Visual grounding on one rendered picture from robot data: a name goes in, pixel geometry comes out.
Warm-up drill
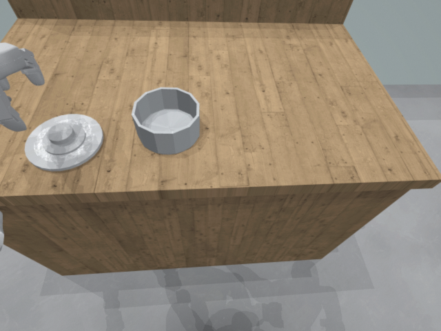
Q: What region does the table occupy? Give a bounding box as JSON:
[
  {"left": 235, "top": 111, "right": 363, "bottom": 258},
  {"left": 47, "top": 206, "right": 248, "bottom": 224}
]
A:
[{"left": 0, "top": 0, "right": 441, "bottom": 276}]

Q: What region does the knob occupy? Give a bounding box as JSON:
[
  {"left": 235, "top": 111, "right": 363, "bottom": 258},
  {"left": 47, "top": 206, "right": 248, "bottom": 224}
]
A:
[{"left": 47, "top": 123, "right": 74, "bottom": 145}]

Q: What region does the left robot hand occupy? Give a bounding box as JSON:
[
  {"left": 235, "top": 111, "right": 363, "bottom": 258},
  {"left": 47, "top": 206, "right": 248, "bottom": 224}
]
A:
[{"left": 0, "top": 43, "right": 45, "bottom": 132}]

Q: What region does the pot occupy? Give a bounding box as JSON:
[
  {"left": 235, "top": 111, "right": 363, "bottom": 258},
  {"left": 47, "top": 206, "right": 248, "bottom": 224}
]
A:
[{"left": 132, "top": 88, "right": 200, "bottom": 154}]

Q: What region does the lid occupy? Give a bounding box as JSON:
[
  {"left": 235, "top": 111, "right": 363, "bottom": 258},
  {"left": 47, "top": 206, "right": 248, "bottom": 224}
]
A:
[{"left": 25, "top": 114, "right": 103, "bottom": 171}]

